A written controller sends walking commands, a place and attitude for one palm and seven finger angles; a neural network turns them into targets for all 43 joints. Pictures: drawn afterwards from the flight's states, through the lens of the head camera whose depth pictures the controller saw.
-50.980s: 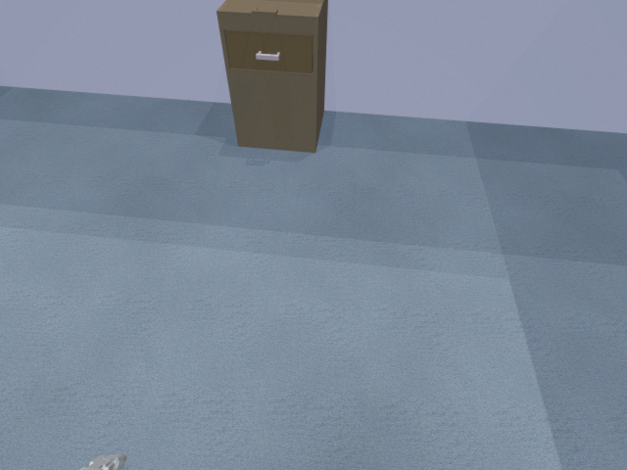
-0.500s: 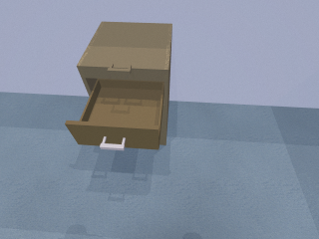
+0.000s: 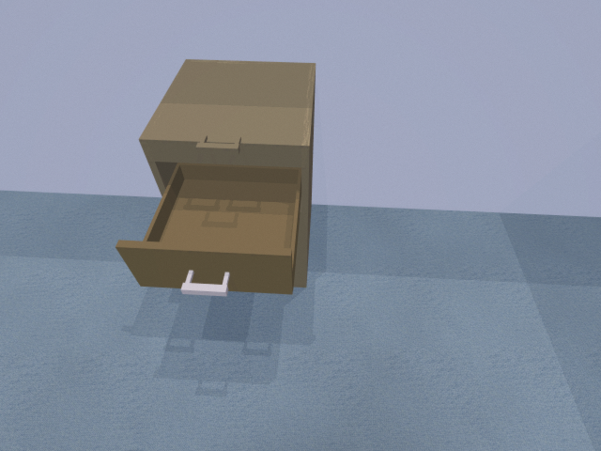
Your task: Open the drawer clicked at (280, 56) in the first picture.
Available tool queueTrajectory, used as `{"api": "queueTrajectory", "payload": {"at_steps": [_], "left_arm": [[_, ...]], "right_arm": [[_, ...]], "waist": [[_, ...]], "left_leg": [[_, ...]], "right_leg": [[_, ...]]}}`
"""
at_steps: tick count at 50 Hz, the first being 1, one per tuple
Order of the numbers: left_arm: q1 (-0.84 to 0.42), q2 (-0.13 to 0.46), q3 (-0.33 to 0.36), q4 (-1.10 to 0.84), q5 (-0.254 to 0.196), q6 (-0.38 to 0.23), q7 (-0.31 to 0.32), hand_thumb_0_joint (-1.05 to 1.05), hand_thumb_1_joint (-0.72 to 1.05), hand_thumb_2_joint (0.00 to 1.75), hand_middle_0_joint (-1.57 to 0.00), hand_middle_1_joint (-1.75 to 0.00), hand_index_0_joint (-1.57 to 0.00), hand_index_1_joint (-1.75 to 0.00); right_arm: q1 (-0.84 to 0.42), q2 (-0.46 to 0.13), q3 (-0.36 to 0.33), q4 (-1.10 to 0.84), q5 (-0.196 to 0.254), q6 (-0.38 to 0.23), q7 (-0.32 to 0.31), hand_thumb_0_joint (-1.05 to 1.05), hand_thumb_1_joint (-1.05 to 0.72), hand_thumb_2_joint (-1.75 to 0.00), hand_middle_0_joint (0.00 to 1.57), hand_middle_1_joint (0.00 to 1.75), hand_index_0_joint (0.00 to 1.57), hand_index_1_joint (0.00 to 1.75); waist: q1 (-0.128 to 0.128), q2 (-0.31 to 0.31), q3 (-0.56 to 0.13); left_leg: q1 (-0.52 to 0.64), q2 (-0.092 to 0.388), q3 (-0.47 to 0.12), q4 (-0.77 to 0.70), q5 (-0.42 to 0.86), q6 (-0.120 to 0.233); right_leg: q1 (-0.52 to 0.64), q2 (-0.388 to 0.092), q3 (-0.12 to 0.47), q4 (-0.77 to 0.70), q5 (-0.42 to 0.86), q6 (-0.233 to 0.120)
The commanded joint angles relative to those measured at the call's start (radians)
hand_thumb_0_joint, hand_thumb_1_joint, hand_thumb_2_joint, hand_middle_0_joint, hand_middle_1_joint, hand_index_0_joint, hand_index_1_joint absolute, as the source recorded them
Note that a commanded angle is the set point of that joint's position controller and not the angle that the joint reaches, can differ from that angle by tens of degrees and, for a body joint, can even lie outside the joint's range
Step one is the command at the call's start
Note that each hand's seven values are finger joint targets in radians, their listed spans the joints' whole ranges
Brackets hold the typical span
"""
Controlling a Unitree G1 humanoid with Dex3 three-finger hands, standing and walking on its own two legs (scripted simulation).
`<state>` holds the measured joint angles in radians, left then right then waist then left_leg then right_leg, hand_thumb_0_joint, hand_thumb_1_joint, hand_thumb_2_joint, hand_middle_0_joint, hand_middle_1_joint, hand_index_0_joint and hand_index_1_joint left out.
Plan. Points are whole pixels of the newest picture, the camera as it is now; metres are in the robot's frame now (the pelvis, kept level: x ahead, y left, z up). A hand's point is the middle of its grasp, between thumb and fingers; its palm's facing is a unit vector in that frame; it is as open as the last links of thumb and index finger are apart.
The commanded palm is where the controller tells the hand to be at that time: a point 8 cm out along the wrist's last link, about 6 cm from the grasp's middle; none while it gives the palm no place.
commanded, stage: let the arm hang, fingers relaxed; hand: left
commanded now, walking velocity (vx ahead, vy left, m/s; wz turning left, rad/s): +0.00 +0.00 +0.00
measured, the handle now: (206, 282) +0.50 +0.25 -0.25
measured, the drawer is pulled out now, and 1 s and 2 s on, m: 0.29 0.29 0.29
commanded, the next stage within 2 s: look to check the result in 0.02 s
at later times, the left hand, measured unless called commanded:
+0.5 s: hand out of the picture -0.01 +0.17 -0.18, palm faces +0.03 -0.98 -0.17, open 7.4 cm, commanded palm none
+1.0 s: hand out of the picture +0.00 +0.17 -0.17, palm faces +0.03 -0.98 -0.17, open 7.3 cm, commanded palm none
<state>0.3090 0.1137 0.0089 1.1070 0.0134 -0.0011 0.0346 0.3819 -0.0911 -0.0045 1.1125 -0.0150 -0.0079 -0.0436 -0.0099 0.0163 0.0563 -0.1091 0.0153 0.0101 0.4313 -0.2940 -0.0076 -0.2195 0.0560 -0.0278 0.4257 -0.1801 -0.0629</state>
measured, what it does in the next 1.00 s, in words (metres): stands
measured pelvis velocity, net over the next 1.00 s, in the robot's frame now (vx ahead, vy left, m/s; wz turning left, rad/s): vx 0.01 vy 0.01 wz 0.00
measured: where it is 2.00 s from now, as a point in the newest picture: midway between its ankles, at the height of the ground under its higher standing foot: outside the picture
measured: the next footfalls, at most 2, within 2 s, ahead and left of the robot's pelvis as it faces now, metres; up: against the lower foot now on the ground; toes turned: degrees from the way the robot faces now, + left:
none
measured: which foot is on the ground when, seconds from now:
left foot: down 0.00-1.00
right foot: down 0.00-1.00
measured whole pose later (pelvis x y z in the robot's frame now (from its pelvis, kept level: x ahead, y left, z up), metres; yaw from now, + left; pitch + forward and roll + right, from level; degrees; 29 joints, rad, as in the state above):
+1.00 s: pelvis +0.01 +0.01 +0.00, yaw +0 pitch -2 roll +0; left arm 0.30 0.11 0.01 1.11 0.01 0.00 0.03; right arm 0.35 -0.10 0.00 1.12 -0.01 -0.02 -0.05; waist -0.01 0.01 0.08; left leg -0.07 -0.01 0.02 0.40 -0.30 0.01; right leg -0.20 0.03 -0.02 0.43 -0.20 -0.04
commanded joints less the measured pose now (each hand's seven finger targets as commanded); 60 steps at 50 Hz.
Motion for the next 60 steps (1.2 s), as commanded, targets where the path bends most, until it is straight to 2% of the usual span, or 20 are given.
{"api": "queueTrajectory", "payload": {"at_steps": [1,3,10,14,24,30,32,35,37,39,47,53,56,60], "left_arm": [[0.078,0.083,0.012,-0.024,-0.004,-0.009,0.009,0.0,0.9,0.9,-0.2,-0.3,-0.2,-0.3],[0.072,0.084,0.013,-0.025,-0.004,-0.008,0.009,0.0,0.9,0.9,-0.2,-0.3,-0.2,-0.3],[0.078,0.08,0.012,-0.018,-0.005,-0.009,0.008,0.0,0.9,0.9,-0.2,-0.3,-0.2,-0.3],[0.076,0.078,0.011,-0.019,-0.005,-0.008,0.008,0.0,0.9,0.9,-0.2,-0.3,-0.2,-0.3],[0.074,0.074,0.011,-0.019,-0.005,-0.006,0.008,0.0,0.9,0.9,-0.2,-0.3,-0.2,-0.3],[0.072,0.075,0.011,-0.02,-0.005,-0.007,0.009,0.0,0.9,0.9,-0.2,-0.3,-0.2,-0.3],[0.073,0.073,0.011,-0.02,-0.005,-0.008,0.009,0.0,0.9,0.9,-0.2,-0.3,-0.2,-0.3],[0.072,0.079,0.012,-0.019,-0.005,-0.008,0.009,0.0,0.9,0.9,-0.2,-0.3,-0.2,-0.3],[0.072,0.079,0.01,-0.019,-0.005,-0.008,0.009,0.0,0.9,0.9,-0.2,-0.3,-0.2,-0.3],[0.07,0.079,0.012,-0.021,-0.005,-0.009,0.009,0.0,0.9,0.9,-0.2,-0.3,-0.2,-0.3],[0.07,0.08,0.01,-0.017,-0.006,-0.009,0.009,0.0,0.9,0.9,-0.2,-0.3,-0.2,-0.3],[0.071,0.077,0.009,-0.016,-0.006,-0.007,0.008,0.0,0.9,0.9,-0.2,-0.3,-0.2,-0.3],[0.072,0.078,0.009,-0.018,-0.006,-0.008,0.008,0.0,0.9,0.9,-0.2,-0.3,-0.2,-0.3],[0.073,0.08,0.012,-0.018,-0.006,-0.008,0.008,0.0,0.9,0.9,-0.2,-0.3,-0.2,-0.3]], "right_arm": [[0.126,-0.066,-0.007,-0.002,0.004,-0.002,-0.004,0.0,-0.9,-0.9,0.2,0.3,0.2,0.3],[0.129,-0.064,-0.006,0.002,0.004,-0.004,-0.005,0.0,-0.9,-0.9,0.2,0.3,0.2,0.3],[0.121,-0.069,-0.005,0.005,0.006,-0.007,-0.007,0.0,-0.9,-0.9,0.2,0.3,0.2,0.3],[0.12,-0.07,-0.004,0.007,0.006,-0.009,-0.009,0.0,-0.9,-0.9,0.2,0.3,0.2,0.3],[0.106,-0.074,-0.005,0.006,0.007,-0.012,-0.009,0.0,-0.9,-0.9,0.2,0.3,0.2,0.3],[0.102,-0.076,-0.005,0.005,0.008,-0.011,-0.009,0.0,-0.9,-0.9,0.2,0.3,0.2,0.3],[0.1,-0.076,-0.005,0.004,0.007,-0.012,-0.009,0.0,-0.9,-0.9,0.2,0.3,0.2,0.3],[0.098,-0.076,-0.005,0.007,0.008,-0.011,-0.009,0.0,-0.9,-0.9,0.2,0.3,0.2,0.3],[0.095,-0.074,-0.005,0.006,0.008,-0.01,-0.008,0.0,-0.9,-0.9,0.2,0.3,0.2,0.3],[0.098,-0.076,-0.005,0.006,0.008,-0.011,-0.008,0.0,-0.9,-0.9,0.2,0.3,0.2,0.3],[0.095,-0.08,-0.003,0.008,0.008,-0.012,-0.009,0.0,-0.9,-0.9,0.2,0.3,0.2,0.3],[0.092,-0.08,-0.002,0.008,0.008,-0.009,-0.007,0.0,-0.9,-0.9,0.2,0.3,0.2,0.3],[0.09,-0.082,-0.003,0.005,0.008,-0.009,-0.007,0.0,-0.9,-0.9,0.2,0.3,0.2,0.3],[0.092,-0.08,-0.002,0.007,0.009,-0.012,-0.008,0.0,-0.9,-0.9,0.2,0.3,0.2,0.3]], "waist": [[-0.003,-0.024,0.067],[-0.005,0.003,0.06],[-0.004,-0.011,0.064],[-0.003,0.003,0.055],[-0.002,0.003,0.064],[-0.003,-0.02,0.057],[-0.004,-0.005,0.051],[-0.003,-0.018,0.057],[-0.004,-0.004,0.069],[-0.004,-0.018,0.061],[-0.003,-0.004,0.052],[-0.003,-0.003,0.073],[-0.002,-0.016,0.067],[-0.002,-0.002,0.047]], "left_leg": [[-0.09,0.057,-0.055,-0.079,0.084,0.048],[-0.094,0.06,-0.057,-0.084,0.092,0.047],[-0.087,0.062,-0.058,-0.087,0.114,0.046],[-0.083,0.066,-0.065,-0.09,0.136,0.048],[-0.073,0.069,-0.069,-0.1,0.151,0.051],[-0.064,0.067,-0.069,-0.099,0.156,0.051],[-0.056,0.069,-0.066,-0.099,0.166,0.052],[-0.06,0.066,-0.066,-0.1,0.159,0.049],[-0.061,0.067,-0.065,-0.102,0.153,0.051],[-0.062,0.067,-0.065,-0.103,0.159,0.049],[-0.046,0.069,-0.067,-0.1,0.188,0.05],[-0.059,0.067,-0.066,-0.107,0.153,0.049],[-0.055,0.067,-0.068,-0.104,0.15,0.05],[-0.05,0.065,-0.068,-0.1,0.174,0.048]], "right_leg": [[0.007,-0.121,0.151,-0.111,-0.005,-0.006],[0.023,-0.122,0.149,-0.102,0.013,-0.007],[0.034,-0.126,0.138,-0.089,0.06,-0.006],[0.044,-0.124,0.131,-0.077,0.085,-0.006],[0.033,-0.122,0.123,-0.066,0.09,-0.001],[0.041,-0.125,0.125,-0.066,0.101,-0.001],[0.041,-0.125,0.123,-0.066,0.108,-0.001],[0.045,-0.127,0.124,-0.066,0.113,-0.001],[0.032,-0.126,0.122,-0.069,0.098,-0.001],[0.045,-0.127,0.125,-0.067,0.108,-0.002],[0.052,-0.129,0.116,-0.063,0.128,-0.002],[0.034,-0.127,0.122,-0.071,0.085,0.0],[0.032,-0.124,0.121,-0.073,0.08,-0.001],[0.053,-0.129,0.121,-0.065,0.109,-0.001]]}}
